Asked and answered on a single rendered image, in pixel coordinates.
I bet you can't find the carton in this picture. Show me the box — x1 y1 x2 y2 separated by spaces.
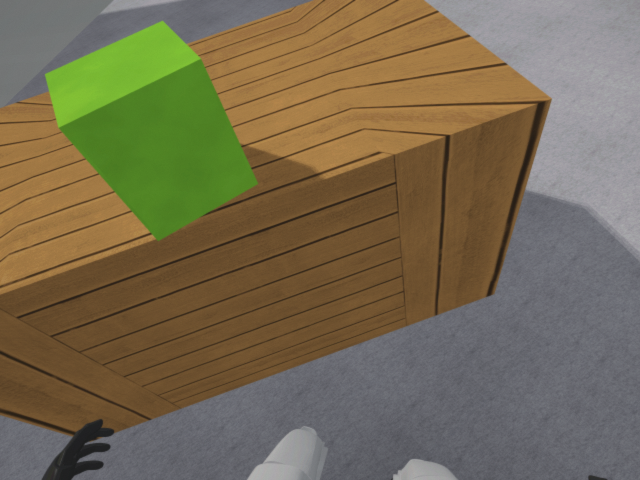
45 21 258 241

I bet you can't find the robot left hand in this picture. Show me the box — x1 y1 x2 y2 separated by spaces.
42 419 114 480

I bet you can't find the robot right thigh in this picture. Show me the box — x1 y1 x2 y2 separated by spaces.
393 460 458 480

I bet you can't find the pedestal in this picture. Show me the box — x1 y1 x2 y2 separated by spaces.
0 0 552 442

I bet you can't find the robot thigh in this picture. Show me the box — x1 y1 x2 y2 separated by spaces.
393 460 458 480
247 429 328 480

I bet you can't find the robot left thigh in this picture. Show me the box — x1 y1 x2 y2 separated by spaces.
247 429 328 480

